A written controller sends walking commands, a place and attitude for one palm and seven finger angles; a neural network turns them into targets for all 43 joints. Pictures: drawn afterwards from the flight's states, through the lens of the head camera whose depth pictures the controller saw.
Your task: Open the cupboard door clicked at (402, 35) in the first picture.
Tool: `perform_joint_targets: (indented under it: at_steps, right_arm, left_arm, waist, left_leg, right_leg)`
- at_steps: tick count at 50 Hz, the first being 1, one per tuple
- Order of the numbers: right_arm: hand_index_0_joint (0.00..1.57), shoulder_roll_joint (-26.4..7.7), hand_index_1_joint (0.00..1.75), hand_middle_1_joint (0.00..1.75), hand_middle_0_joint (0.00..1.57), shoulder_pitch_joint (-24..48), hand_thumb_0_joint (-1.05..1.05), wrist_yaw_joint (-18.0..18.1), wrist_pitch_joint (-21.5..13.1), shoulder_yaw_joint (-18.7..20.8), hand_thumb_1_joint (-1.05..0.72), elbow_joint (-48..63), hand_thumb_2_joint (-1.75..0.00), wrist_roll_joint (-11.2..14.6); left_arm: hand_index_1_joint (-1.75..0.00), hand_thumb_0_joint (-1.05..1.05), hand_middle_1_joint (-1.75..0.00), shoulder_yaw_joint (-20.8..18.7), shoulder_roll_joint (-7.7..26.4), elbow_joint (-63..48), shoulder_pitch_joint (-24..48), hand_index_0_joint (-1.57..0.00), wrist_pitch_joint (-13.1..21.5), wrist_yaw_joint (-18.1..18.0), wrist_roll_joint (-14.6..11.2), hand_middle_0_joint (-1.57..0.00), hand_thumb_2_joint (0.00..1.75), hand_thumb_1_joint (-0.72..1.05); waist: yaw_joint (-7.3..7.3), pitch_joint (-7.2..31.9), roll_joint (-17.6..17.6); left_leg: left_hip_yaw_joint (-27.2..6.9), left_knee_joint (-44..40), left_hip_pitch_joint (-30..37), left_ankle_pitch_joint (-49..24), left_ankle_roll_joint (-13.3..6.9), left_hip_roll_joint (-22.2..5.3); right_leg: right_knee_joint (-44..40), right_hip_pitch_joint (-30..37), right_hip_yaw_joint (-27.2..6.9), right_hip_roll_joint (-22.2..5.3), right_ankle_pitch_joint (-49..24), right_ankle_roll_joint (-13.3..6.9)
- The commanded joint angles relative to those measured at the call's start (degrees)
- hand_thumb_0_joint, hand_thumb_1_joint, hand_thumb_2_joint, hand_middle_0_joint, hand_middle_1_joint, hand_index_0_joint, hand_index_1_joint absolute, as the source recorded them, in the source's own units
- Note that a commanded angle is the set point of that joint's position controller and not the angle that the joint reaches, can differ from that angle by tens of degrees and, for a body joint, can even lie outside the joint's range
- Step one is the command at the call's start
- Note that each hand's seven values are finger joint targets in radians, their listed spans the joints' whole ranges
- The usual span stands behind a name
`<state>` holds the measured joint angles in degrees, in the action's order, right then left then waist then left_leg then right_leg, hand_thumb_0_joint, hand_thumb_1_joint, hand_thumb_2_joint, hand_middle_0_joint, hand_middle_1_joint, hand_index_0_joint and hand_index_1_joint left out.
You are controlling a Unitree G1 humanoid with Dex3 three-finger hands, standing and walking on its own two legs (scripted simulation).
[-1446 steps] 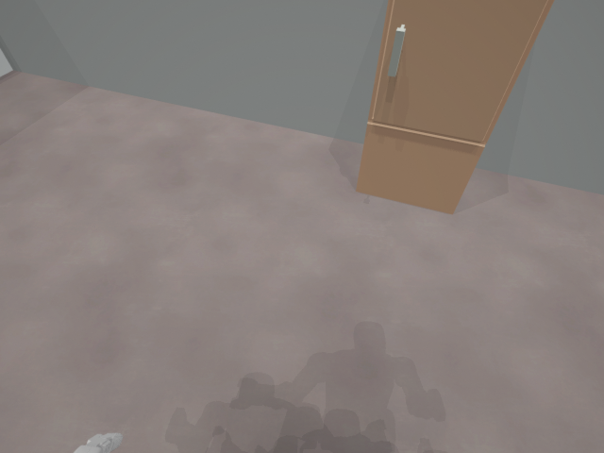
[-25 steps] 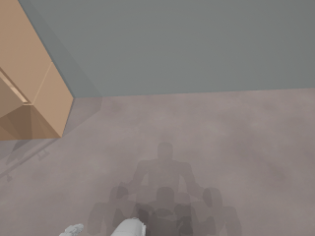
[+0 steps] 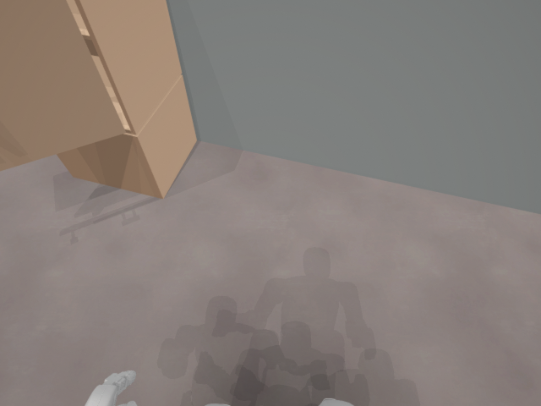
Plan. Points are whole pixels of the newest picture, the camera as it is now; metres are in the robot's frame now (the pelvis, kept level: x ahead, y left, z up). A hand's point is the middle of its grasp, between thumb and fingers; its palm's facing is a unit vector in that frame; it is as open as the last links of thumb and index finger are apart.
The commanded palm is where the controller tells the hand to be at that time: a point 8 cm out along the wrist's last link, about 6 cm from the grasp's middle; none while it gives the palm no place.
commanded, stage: turn to face it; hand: left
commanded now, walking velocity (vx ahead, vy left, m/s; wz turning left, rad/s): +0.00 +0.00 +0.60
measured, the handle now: out of the picture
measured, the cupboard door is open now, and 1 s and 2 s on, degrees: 43 43 43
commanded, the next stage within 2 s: take the last steps up to it in 0.74 s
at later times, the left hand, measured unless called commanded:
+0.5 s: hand out of the picture -0.01 +0.21 -0.18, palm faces +0.34 -0.91 -0.24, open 7.4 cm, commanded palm none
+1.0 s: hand out of the picture -0.03 +0.15 -0.17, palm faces +0.51 -0.84 -0.17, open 7.3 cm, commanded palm none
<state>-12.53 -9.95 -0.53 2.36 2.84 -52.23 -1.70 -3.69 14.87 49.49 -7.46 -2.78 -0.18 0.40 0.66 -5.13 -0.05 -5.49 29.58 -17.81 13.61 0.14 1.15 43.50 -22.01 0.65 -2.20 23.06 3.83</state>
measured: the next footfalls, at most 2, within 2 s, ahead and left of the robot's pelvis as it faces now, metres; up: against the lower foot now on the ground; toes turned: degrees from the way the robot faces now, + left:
right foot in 0.06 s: +0.04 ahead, -0.14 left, +0.00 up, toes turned +1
left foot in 0.38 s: +0.03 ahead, +0.11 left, +0.00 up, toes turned +19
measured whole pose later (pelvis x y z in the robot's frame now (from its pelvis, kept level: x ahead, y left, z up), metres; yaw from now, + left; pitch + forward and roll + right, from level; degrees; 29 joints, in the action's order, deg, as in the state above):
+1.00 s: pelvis +0.03 -0.02 +0.00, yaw +28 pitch +0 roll +1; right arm -11.6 -9.2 -1.5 2.7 2.8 -56.5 -0.9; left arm -2.4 10.6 55.2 -15.4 0.4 0.1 1.5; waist -1.8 -4.1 2.7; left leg 3.9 40.3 -17.8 25.6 1.8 0.3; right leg 28.3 -11.4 8.1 -6.0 16.4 1.2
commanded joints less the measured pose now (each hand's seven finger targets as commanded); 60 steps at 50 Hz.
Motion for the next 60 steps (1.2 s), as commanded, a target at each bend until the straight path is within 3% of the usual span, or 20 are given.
perform_joint_targets:
  at_steps: [1,2,3,7,13,16,17,19,20,25,33,35,36,42,47,50,51,53,55,60]
  right_arm:
    - [0.2,-10.1,0.3,0.3,0.2,3.0,0.0,0.7,-0.7,3.7,-0.9,5.5,-0.9,1.0]
    - [0.2,-6.5,0.3,0.3,0.2,2.5,0.0,0.3,-0.8,3.2,-0.9,6.7,-0.9,1.4]
    - [0.2,-7.8,0.3,0.3,0.2,3.4,0.0,-0.1,-0.6,3.3,-0.9,7.4,-0.9,0.9]
    - [0.2,-6.2,0.3,0.3,0.2,3.3,0.0,-1.0,0.8,2.9,-0.9,4.8,-0.9,0.9]
    - [0.2,-4.1,0.3,0.3,0.2,6.9,0.0,-1.5,0.1,1.6,-0.9,5.6,-0.9,1.3]
    - [0.2,-5.2,0.3,0.3,0.2,3.3,0.0,-1.2,-0.5,1.6,-0.9,4.8,-0.9,1.1]
    - [0.2,-7.2,0.3,0.3,0.2,-0.1,0.0,-1.1,-0.9,2.1,-0.9,3.9,-0.9,0.9]
    - [0.2,-17.5,0.3,0.3,0.2,-8.1,0.0,-0.3,-1.1,4.5,-0.9,3.0,-0.9,0.3]
    - [0.2,-17.5,0.3,0.3,0.2,-9.0,0.0,0.5,-1.1,4.4,-0.9,2.4,-0.9,0.2]
    - [0.2,-11.4,0.3,0.3,0.2,1.3,0.0,1.7,-1.7,2.3,-0.9,4.1,-0.9,0.1]
    - [0.2,-10.6,0.3,0.3,0.2,3.2,0.0,1.2,-0.8,2.4,-0.9,3.3,-0.9,0.5]
    - [0.2,-4.8,0.3,0.3,0.2,2.1,0.0,0.6,-0.9,1.6,-0.9,4.3,-0.9,1.4]
    - [0.2,-5.5,0.3,0.3,0.2,3.8,0.0,0.3,-0.5,1.7,-0.9,5.4,-0.9,1.2]
    - [0.2,-3.0,0.3,0.3,0.2,3.2,0.0,-0.1,0.1,1.3,-0.9,1.0,-0.9,1.3]
    - [0.2,-2.4,0.3,0.3,0.2,4.8,0.0,-0.8,-1.2,0.7,-0.9,1.0,-0.9,1.0]
    - [0.2,-2.9,0.3,0.3,0.2,-0.2,0.0,-0.6,-2.0,0.6,-0.9,-0.5,-0.9,0.7]
    - [0.2,-4.7,0.3,0.3,0.2,-4.1,0.0,-0.4,-2.5,1.0,-0.9,-1.5,-0.9,0.7]
    - [0.2,-13.6,0.3,0.3,0.2,-14.9,0.0,0.9,-2.6,2.9,-0.9,-3.3,-0.9,-0.4]
    - [0.2,-10.0,0.3,0.3,0.2,-13.8,0.0,1.7,-3.2,1.8,-0.9,-3.6,-0.9,-0.1]
    - [0.2,-6.1,0.3,0.3,0.2,-11.1,0.0,2.1,-5.5,-0.1,-0.9,-3.8,-0.9,0.6]
  left_arm:
    - [-0.3,0.0,-0.3,-2.2,7.4,-2.7,-8.7,-0.2,2.7,-1.0,0.4,-0.2,0.9,0.9]
    - [-0.3,0.0,-0.3,-3.2,12.5,-2.6,-9.8,-0.2,3.2,-1.5,1.4,-0.2,0.9,0.9]
    - [-0.3,0.0,-0.3,-2.6,13.7,-3.4,-8.9,-0.2,2.9,-1.5,1.3,-0.2,0.9,0.9]
    - [-0.3,0.0,-0.3,-1.2,7.0,-4.5,-2.5,-0.2,3.1,-1.7,0.8,-0.2,0.9,0.9]
    - [-0.3,0.0,-0.3,-2.3,10.0,-2.5,-7.5,-0.2,3.2,-1.6,1.2,-0.2,0.9,0.9]
    - [-0.3,0.0,-0.3,-2.7,10.4,-1.8,-7.5,-0.2,2.9,-1.2,0.8,-0.2,0.9,0.9]
    - [-0.3,0.0,-0.3,-2.6,9.9,-2.2,-6.6,-0.2,2.7,-1.0,0.3,-0.2,0.9,0.9]
    - [-0.3,0.0,-0.3,-0.4,3.7,-6.0,-3.0,-0.2,2.1,-0.6,0.1,-0.2,0.9,0.9]
    - [-0.3,0.0,-0.3,-0.7,5.1,-6.3,-0.5,-0.2,1.4,-0.8,0.6,-0.2,0.9,0.9]
    - [-0.3,0.0,-0.3,-1.0,3.6,-1.4,-3.7,-0.2,0.8,-0.1,0.5,-0.2,0.9,0.9]
    - [-0.3,0.0,-0.3,-0.8,3.0,1.0,-10.1,-0.2,2.0,-0.3,0.4,-0.2,0.9,0.9]
    - [-0.3,0.0,-0.3,-2.1,10.2,1.3,-12.2,-0.2,3.2,-1.0,1.4,-0.2,0.9,0.9]
    - [-0.3,0.0,-0.3,-2.0,12.3,0.5,-11.9,-0.2,3.1,-0.9,1.4,-0.2,0.9,0.9]
    - [-0.3,0.0,-0.3,-1.0,6.3,0.6,-7.5,-0.2,3.7,-1.5,1.3,-0.2,0.9,0.9]
    - [-0.3,0.0,-0.3,-2.3,8.8,3.7,-12.2,-0.2,4.2,-0.8,1.3,-0.2,0.9,0.9]
    - [-0.3,0.0,-0.3,-2.7,8.7,4.3,-9.8,-0.2,4.0,-0.2,1.0,-0.2,0.9,0.9]
    - [-0.3,0.0,-0.3,-2.6,7.4,3.6,-7.9,-0.2,3.7,0.1,0.6,-0.2,0.9,0.9]
    - [-0.3,0.0,-0.3,-1.1,1.4,-1.0,-2.2,-0.2,3.4,0.9,0.6,-0.2,0.9,0.9]
    - [-0.3,0.0,-0.3,-1.0,1.9,-0.6,2.9,-0.2,3.5,0.9,1.2,-0.2,0.9,0.9]
    - [-0.3,0.0,-0.3,-0.4,1.3,3.8,-2.4,-0.2,3.5,1.5,1.0,-0.2,0.9,0.9]
  waist:
    - [-3.59,9.9,-1.7]
    - [-4.07,9.9,15.2]
    - [-4.04,8.2,14.3]
    - [-0.18,5.0,12.9]
    - [-3.08,7.1,11.8]
    - [-1.14,8.2,10.4]
    - [1.17,9.8,6.2]
    - [5.16,12.6,-16.5]
    - [5.4,12.4,-8.5]
    - [-0.06,8.1,-9.4]
    - [-2.55,7.6,-6.6]
    - [-3.15,7.4,12.5]
    - [-4.21,6.8,14.1]
    - [-1.8,5.5,11.0]
    - [-4.4,5.1,10.4]
    - [-1.51,3.9,8.7]
    - [0.64,4.7,4.0]
    - [5.46,4.8,-19.1]
    - [4.37,2.5,-12.2]
    - [-0.27,3.7,-5.6]
  left_leg:
    - [-9.9,2.2,-7.7,-6.7,-3.2,-6.0]
    - [1.3,15.3,-16.8,12.1,1.7,2.8]
    - [2.5,29.7,-15.7,22.4,1.9,2.1]
    - [4.5,37.7,-15.1,13.0,3.4,-2.3]
    - [10.6,15.7,-7.9,13.0,3.2,-1.5]
    - [11.7,2.2,1.4,4.1,2.1,-0.4]
    - [9.8,-4.4,9.6,-3.7,1.0,-1.7]
    - [-19.3,-7.9,20.6,-36.1,-13.3,-25.9]
    - [-19.0,-7.7,18.5,-31.0,-15.2,-26.1]
    - [-6.1,-9.5,7.5,-19.2,-9.4,-15.0]
    - [-5.9,-4.5,-1.1,-9.3,-6.1,-10.8]
    - [4.2,11.9,-12.4,9.8,0.7,0.6]
    - [4.0,24.1,-10.8,21.6,1.0,1.6]
    - [6.2,25.9,-8.4,14.2,2.3,-1.2]
    - [9.7,10.9,-5.7,12.8,1.8,-0.9]
    - [11.4,-1.4,5.8,6.8,0.7,-0.3]
    - [8.6,-7.1,13.8,5.4,-0.5,-1.6]
    - [-20.4,-17.5,22.0,10.1,-12.3,-22.3]
    - [-19.9,-18.3,16.0,11.7,-14.1,-20.3]
    - [-5.1,-17.3,17.1,-14.0,-11.6,-13.7]
  right_leg:
    - [-23.0,20.9,-3.9,-4.1,-9.0,-1.9]
    - [-28.2,24.7,-19.3,-19.7,-12.5,-8.1]
    - [-28.6,16.9,-21.1,-26.7,-16.1,-13.4]
    - [-23.3,14.1,-3.2,-16.2,-31.6,-11.1]
    - [-19.0,19.9,1.4,-17.8,-39.5,-10.6]
    - [-12.4,16.5,4.6,-16.9,-37.9,-7.2]
    - [-6.4,10.9,6.5,-16.1,-32.9,-4.7]
    - [15.8,-11.1,6.3,-4.8,16.3,1.3]
    - [21.2,-12.9,1.4,-4.9,14.7,0.6]
    - [17.1,-6.3,0.2,-3.3,3.0,0.2]
    - [-14.1,13.3,3.9,0.8,-8.9,-0.9]
    - [-27.2,20.4,-16.5,-17.1,-13.4,-7.5]
    - [-29.3,13.8,-20.1,-24.6,-15.8,-13.1]
    - [-23.6,14.1,-3.9,-15.0,-33.1,-11.8]
    - [-25.6,18.3,-6.1,-17.9,-18.6,-11.8]
    - [-23.1,9.5,-3.0,-16.5,-4.6,-9.1]
    - [-17.9,2.8,-0.1,-13.8,0.2,-6.7]
    - [9.8,-17.4,8.9,-1.6,13.4,-1.7]
    - [21.7,-20.8,0.9,-3.9,7.2,-3.3]
    - [19.6,-15.9,1.6,-4.4,-4.9,-2.5]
